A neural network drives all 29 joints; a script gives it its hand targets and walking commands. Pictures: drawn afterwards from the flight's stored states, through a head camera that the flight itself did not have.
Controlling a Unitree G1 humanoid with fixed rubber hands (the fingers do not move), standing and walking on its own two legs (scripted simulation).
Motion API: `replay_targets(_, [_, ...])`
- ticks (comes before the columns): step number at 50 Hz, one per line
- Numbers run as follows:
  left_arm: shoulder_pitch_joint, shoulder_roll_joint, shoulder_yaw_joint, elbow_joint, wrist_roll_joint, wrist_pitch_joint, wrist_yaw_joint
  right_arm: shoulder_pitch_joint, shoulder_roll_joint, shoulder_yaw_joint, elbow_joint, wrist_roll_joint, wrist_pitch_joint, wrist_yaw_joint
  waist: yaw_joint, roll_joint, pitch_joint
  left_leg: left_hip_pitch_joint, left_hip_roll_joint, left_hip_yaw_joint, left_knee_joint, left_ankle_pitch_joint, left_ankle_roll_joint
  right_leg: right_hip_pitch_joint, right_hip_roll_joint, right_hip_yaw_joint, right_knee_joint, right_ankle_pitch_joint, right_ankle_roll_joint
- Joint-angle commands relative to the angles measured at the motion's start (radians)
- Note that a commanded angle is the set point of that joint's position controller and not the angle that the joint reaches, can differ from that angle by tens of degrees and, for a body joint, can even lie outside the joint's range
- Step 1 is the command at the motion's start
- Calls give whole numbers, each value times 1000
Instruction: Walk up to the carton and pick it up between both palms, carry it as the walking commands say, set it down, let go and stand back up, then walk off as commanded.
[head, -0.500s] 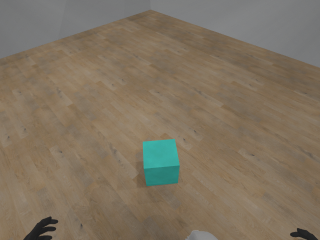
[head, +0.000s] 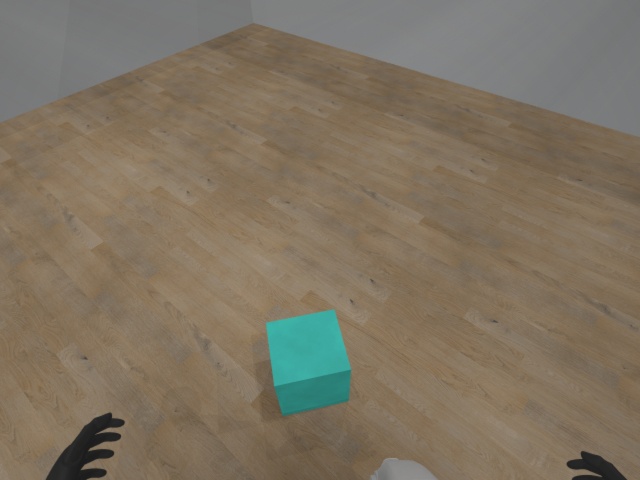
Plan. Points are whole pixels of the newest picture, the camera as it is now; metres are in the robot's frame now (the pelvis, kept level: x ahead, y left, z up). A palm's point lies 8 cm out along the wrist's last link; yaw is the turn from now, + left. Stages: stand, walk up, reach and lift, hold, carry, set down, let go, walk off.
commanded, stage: walk up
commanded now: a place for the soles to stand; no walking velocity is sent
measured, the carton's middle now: (308, 363) +0.56 +0.04 -0.61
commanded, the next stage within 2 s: none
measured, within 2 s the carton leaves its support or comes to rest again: neither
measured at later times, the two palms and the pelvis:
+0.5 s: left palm out of the picture +0.16 +0.34 -0.05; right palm (577, 431) +0.18 -0.30 -0.05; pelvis +0.04 +0.01 +0.03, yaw +3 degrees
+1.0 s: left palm (69, 472) +0.18 +0.32 -0.04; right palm (626, 465) +0.14 -0.35 -0.06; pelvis +0.07 -0.02 +0.02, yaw +5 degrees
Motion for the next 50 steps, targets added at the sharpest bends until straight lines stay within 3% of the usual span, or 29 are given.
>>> replay_targets(1, [21,250,86,-43,-5,-16,24,-65,-194,-50,-75,20,-13,-20,100,-131,-174,-176,-26,-107,11,-30,44,247,-365,451,-303,337,-281])
replay_targets(2, [-51,233,74,-41,-6,-9,20,-15,-179,-50,-39,25,-22,-25,56,-157,-142,-127,-14,-90,-98,56,51,188,-311,348,-274,337,-224])
replay_targets(3, [-110,188,47,-43,-11,-4,9,33,-194,-51,11,13,-27,-27,13,-115,-139,27,19,-113,-272,222,62,54,-251,263,-235,243,-139])
replay_targets(4, [-147,164,45,-44,-10,3,2,-18,-235,-62,17,9,-29,-19,31,21,-58,-37,59,-217,-389,224,73,7,-135,154,-201,69,-57])
replay_targets(5, [-125,171,44,-19,-15,5,2,-76,-257,-63,18,10,-33,-10,50,82,-37,-82,116,-280,-427,290,91,82,-65,93,-143,140,-9])
replay_targets(6, [-127,157,42,-6,-19,2,1,-85,-230,-60,43,9,-32,-6,49,103,-63,-92,110,-246,-389,411,88,158,-68,84,-172,193,-2])
replay_targets(7, [-147,158,42,15,-21,-1,0,-99,-217,-50,43,17,-32,-11,57,47,-103,-85,90,-229,-381,433,76,208,-79,108,-191,227,-17])
replay_targets(10, [-130,186,49,64,-19,-19,7,-86,-173,-34,82,14,-33,-15,46,-8,-170,-33,35,-136,-232,593,50,264,-168,194,-230,385,-80])
replay_targets(12, [-113,185,49,106,-18,-15,15,-114,-176,-41,115,17,-17,-21,70,-122,-175,-20,-5,-85,-184,431,32,271,-231,231,-299,353,-124])
replay_targets(14, [-144,178,47,113,-21,-6,16,-114,-164,-38,141,18,-17,-24,59,-101,-127,-18,-10,-97,-212,373,51,211,-244,210,-292,357,-136])
replay_targets(16, [-197,175,41,114,-7,9,6,-114,-164,-50,162,10,-17,-20,30,12,-84,29,13,-167,-348,330,80,97,-175,143,-240,139,-73])
replay_targets(17, [-210,149,38,113,-10,11,1,-146,-171,-47,146,14,-22,-18,20,57,-85,11,77,-234,-427,305,102,103,-114,80,-233,114,-26])
replay_targets(18, [-204,142,36,131,-10,3,-2,-168,-199,-56,165,10,-22,-17,50,31,-95,-32,105,-277,-425,329,108,170,-91,53,-215,160,-18])
replay_targets(20, [-172,150,40,174,-15,-4,5,-205,-173,-45,183,7,-23,-16,62,-9,-118,-60,67,-212,-392,437,69,292,-129,88,-293,255,-37])
replay_targets(22, [-176,129,29,199,-19,-8,7,-203,-179,-41,223,10,-26,-19,56,9,-113,33,30,-160,-382,510,48,241,-171,126,-320,324,-60])
replay_targets(25, [-188,135,38,225,-13,-7,4,-188,-166,-36,244,12,-18,-15,37,-17,-135,52,39,-178,-403,418,71,256,-153,90,-332,223,-60])
replay_targets(29, [-196,119,33,264,-16,-4,-1,-216,-173,-43,278,1,-20,-20,38,56,-150,71,64,-179,-441,520,81,288,-131,37,-313,306,-34])
replay_targets(32, [-203,120,41,278,-8,0,-5,-228,-173,-47,291,4,-9,-22,32,40,-100,49,59,-171,-467,468,87,283,-112,19,-332,201,-42])
replay_targets(35, [-194,95,35,305,-14,-4,-1,-267,-157,-47,301,2,-12,-18,55,35,-79,25,49,-155,-474,490,76,319,-140,49,-381,248,-44])
replay_targets(36, [-178,117,45,311,-11,-1,-2,-254,-181,-50,306,3,-11,-16,56,87,-83,15,48,-171,-473,437,71,331,-132,21,-368,204,-44])
replay_targets(38, [-164,136,52,306,-7,-1,-3,-231,-141,-45,324,-3,-8,-16,54,-4,-118,14,13,-127,-436,387,64,355,-171,76,-399,144,-66])
replay_targets(41, [-199,128,45,304,-9,7,-4,-242,-158,-50,324,-4,-11,-16,43,35,-61,24,25,-147,-473,459,69,306,-166,38,-388,204,-47])
replay_targets(42, [-186,130,78,270,15,11,-24,-117,-192,-75,324,-7,-20,-24,17,13,-87,105,43,-250,-469,214,131,221,-119,37,-268,-39,-64])
replay_targets(44, [-270,84,76,180,22,21,-47,2,-249,-100,321,-25,-24,-33,-55,155,-1,279,206,-540,-622,33,262,-158,-15,-17,-84,-195,-31])
replay_targets(45, [-319,88,83,141,33,24,-55,24,-268,-115,306,-43,-28,-44,-78,188,94,294,261,-615,-650,96,324,-307,-47,50,53,-260,-21])
replay_targets(46, [-284,82,90,108,28,17,-58,12,-266,-117,269,-60,-31,-50,-53,167,85,338,291,-633,-616,216,344,-355,-74,134,44,-280,-4])
replay_targets(47, [-269,80,80,103,26,5,-60,34,-244,-118,261,-49,-32,-55,-73,138,66,339,278,-557,-602,312,327,-326,-79,87,-11,-260,-6])
replay_targets(48, [-213,80,83,83,18,6,-59,-24,-264,-118,232,-61,-32,-58,-19,186,63,273,267,-519,-579,332,301,-221,-114,136,-89,-200,-7])
replay_targets(50, [-54,71,83,142,17,-3,-56,-151,-216,-95,189,-51,-19,-42,87,141,7,13,119,-234,-405,400,174,229,1,-20,-369,14,-29])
